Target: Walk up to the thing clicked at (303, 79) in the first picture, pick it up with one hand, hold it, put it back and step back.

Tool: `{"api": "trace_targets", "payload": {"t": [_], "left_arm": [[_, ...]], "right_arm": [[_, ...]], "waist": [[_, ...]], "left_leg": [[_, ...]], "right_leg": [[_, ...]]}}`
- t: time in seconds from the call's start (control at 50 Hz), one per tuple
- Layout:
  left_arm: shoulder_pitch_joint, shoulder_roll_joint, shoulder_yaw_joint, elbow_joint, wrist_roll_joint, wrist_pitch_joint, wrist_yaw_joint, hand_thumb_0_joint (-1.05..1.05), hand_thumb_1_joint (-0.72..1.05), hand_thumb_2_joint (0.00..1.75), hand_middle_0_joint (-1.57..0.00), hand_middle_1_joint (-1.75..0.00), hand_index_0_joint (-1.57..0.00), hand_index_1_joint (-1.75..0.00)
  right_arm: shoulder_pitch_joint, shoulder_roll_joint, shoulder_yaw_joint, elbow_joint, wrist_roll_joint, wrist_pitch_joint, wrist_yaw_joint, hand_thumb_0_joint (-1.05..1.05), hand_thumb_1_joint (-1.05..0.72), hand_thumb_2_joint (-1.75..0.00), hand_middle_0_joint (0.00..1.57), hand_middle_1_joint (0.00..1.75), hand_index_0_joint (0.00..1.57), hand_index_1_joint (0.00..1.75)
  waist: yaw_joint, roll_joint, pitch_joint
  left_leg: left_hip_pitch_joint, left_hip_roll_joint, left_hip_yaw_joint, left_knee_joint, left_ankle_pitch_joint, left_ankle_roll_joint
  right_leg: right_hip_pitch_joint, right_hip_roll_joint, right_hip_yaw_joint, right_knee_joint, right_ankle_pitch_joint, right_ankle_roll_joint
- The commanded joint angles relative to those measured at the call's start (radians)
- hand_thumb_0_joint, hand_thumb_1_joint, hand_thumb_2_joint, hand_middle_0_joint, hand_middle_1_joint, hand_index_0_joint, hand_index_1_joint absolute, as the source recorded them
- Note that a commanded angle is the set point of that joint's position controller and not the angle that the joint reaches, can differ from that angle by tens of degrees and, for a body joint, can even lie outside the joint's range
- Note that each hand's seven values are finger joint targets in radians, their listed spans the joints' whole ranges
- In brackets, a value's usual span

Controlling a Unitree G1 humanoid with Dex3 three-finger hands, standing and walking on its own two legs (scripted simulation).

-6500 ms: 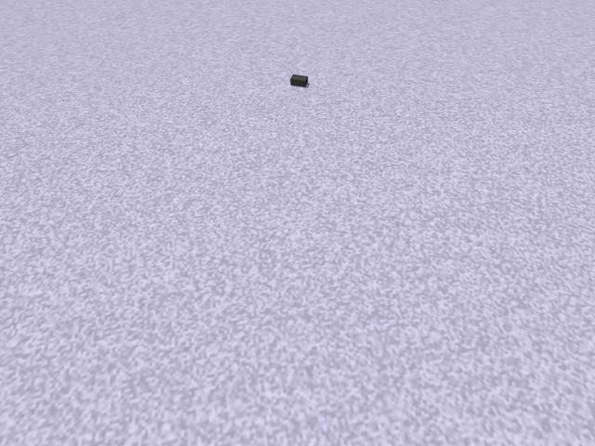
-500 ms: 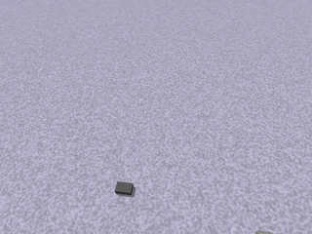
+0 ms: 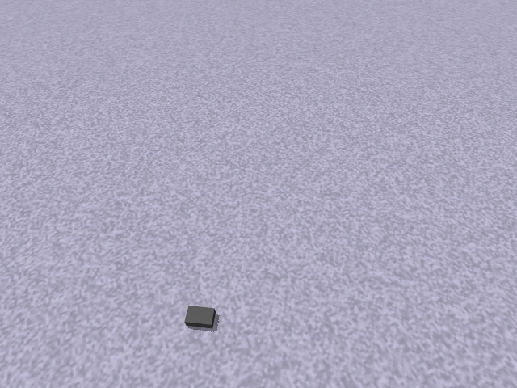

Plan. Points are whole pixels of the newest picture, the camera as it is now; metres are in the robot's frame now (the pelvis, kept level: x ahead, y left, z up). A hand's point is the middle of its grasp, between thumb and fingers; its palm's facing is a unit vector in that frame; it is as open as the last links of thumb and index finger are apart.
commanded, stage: stand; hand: left
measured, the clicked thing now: (200, 316) +0.49 +0.23 -0.76
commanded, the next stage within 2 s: none
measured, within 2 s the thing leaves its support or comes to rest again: neither
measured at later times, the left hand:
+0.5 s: hand out of the picture +0.10 +0.25 -0.15, palm faces -0.03 -0.94 -0.34, open 7.3 cm
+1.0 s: hand out of the picture +0.11 +0.24 -0.15, palm faces -0.03 -0.94 -0.34, open 7.3 cm
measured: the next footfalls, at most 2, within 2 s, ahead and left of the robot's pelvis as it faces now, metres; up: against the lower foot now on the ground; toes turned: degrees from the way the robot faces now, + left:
none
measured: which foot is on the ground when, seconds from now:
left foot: down 0.00-1.00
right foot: down 0.00-1.00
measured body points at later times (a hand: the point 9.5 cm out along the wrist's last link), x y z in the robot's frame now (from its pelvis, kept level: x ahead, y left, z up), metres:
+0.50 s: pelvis +0.02 -0.01 +0.00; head +0.03 -0.01 +0.45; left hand +0.10 +0.29 -0.13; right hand +0.10 -0.31 -0.13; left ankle +0.03 +0.14 -0.75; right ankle +0.01 -0.14 -0.75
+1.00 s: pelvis +0.03 -0.01 +0.00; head +0.04 -0.01 +0.45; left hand +0.11 +0.29 -0.13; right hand +0.10 -0.31 -0.13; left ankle +0.03 +0.14 -0.75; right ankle +0.01 -0.14 -0.75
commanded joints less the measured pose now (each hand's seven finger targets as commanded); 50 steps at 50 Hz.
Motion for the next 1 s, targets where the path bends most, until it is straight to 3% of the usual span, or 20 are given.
{"api": "trace_targets", "payload": {"t": [0.0,0.04,0.12,0.18,0.26,0.4,0.56,0.7,0.82,0.86,0.98], "left_arm": [[-0.043,0.215,0.038,-0.060,-0.001,-0.028,0.020,0.00,0.90,0.90,-0.20,-0.30,-0.20,-0.30],[-0.034,0.217,0.038,-0.063,-0.002,-0.031,0.020,0.00,0.90,0.90,-0.20,-0.30,-0.20,-0.30],[-0.029,0.216,0.036,-0.066,-0.003,-0.033,0.021,0.00,0.90,0.90,-0.20,-0.30,-0.20,-0.30],[-0.032,0.223,0.038,-0.067,-0.002,-0.030,0.021,0.00,0.90,0.90,-0.20,-0.30,-0.20,-0.30],[-0.032,0.223,0.038,-0.067,-0.002,-0.032,0.022,0.00,0.90,0.90,-0.20,-0.30,-0.20,-0.30],[-0.034,0.222,0.036,-0.068,-0.003,-0.028,0.022,0.00,0.90,0.90,-0.20,-0.30,-0.20,-0.30],[-0.028,0.222,0.035,-0.070,-0.005,-0.033,0.026,0.00,0.90,0.90,-0.20,-0.30,-0.20,-0.30],[-0.033,0.219,0.035,-0.069,-0.004,-0.027,0.026,0.00,0.90,0.90,-0.20,-0.30,-0.20,-0.30],[-0.032,0.227,0.037,-0.072,-0.006,-0.033,0.028,0.00,0.90,0.90,-0.20,-0.30,-0.20,-0.30],[-0.034,0.225,0.037,-0.073,-0.005,-0.029,0.028,0.00,0.90,0.90,-0.20,-0.30,-0.20,-0.30],[-0.024,0.222,0.035,-0.073,-0.002,-0.028,0.027,0.00,0.90,0.90,-0.20,-0.30,-0.20,-0.30]], "right_arm": [[-0.040,-0.225,-0.046,-0.064,-0.003,-0.021,-0.012,0.00,-0.90,-0.90,0.20,0.30,0.20,0.30],[-0.040,-0.221,-0.045,-0.067,-0.005,-0.025,-0.011,0.00,-0.90,-0.90,0.20,0.30,0.20,0.30],[-0.047,-0.222,-0.045,-0.070,0.000,-0.026,-0.012,0.00,-0.90,-0.90,0.20,0.30,0.20,0.30],[-0.052,-0.222,-0.043,-0.073,-0.002,-0.024,-0.013,0.00,-0.90,-0.90,0.20,0.30,0.20,0.30],[-0.051,-0.226,-0.042,-0.072,0.000,-0.026,-0.014,0.00,-0.90,-0.90,0.20,0.30,0.20,0.30],[-0.054,-0.221,-0.039,-0.072,-0.001,-0.024,-0.014,0.00,-0.90,-0.90,0.20,0.30,0.20,0.30],[-0.047,-0.229,-0.041,-0.068,0.002,-0.025,-0.017,0.00,-0.90,-0.90,0.20,0.30,0.20,0.30],[-0.056,-0.226,-0.040,-0.071,0.000,-0.020,-0.017,0.00,-0.90,-0.90,0.20,0.30,0.20,0.30],[-0.049,-0.216,-0.038,-0.075,0.001,-0.024,-0.017,0.00,-0.90,-0.90,0.20,0.30,0.20,0.30],[-0.046,-0.220,-0.039,-0.076,0.000,-0.023,-0.018,0.00,-0.90,-0.90,0.20,0.30,0.20,0.30],[-0.050,-0.224,-0.041,-0.078,0.001,-0.021,-0.018,0.00,-0.90,-0.90,0.20,0.30,0.20,0.30]], "waist": [[0.000,-0.003,-0.064],[0.004,0.004,-0.086],[0.004,-0.008,-0.098],[0.004,0.002,-0.086],[0.005,0.004,-0.100],[0.005,-0.003,-0.090],[0.006,-0.014,-0.134],[0.006,0.006,-0.077],[0.007,-0.009,-0.107],[0.006,-0.002,-0.103],[0.010,-0.013,-0.093]], "left_leg": [[0.023,0.094,-0.086,-0.071,-0.033,0.036],[0.029,0.099,-0.088,-0.066,0.039,0.035],[0.055,0.103,-0.082,-0.058,0.091,0.033],[0.040,0.099,-0.081,-0.067,0.029,0.033],[0.059,0.104,-0.080,-0.061,0.093,0.032],[0.059,0.102,-0.074,-0.064,0.075,0.027],[0.104,0.111,-0.062,-0.037,0.221,0.033],[0.068,0.100,-0.061,-0.064,0.088,0.027],[0.091,0.110,-0.064,-0.050,0.212,0.030],[0.086,0.105,-0.057,-0.059,0.158,0.029],[0.091,0.109,-0.061,-0.056,0.147,0.032]], "right_leg": [[-0.033,-0.095,0.097,-0.085,-0.065,-0.042],[0.000,-0.095,0.089,-0.071,0.007,-0.043],[0.005,-0.094,0.083,-0.068,0.057,-0.041],[0.005,-0.094,0.085,-0.075,0.011,-0.041],[0.021,-0.099,0.084,-0.067,0.073,-0.040],[0.006,-0.094,0.080,-0.070,0.047,-0.040],[0.062,-0.103,0.076,-0.050,0.229,-0.040],[0.025,-0.096,0.082,-0.085,0.084,-0.039],[0.066,-0.099,0.070,-0.060,0.215,-0.043],[0.058,-0.097,0.072,-0.069,0.157,-0.044],[0.046,-0.096,0.071,-0.075,0.138,-0.046]]}}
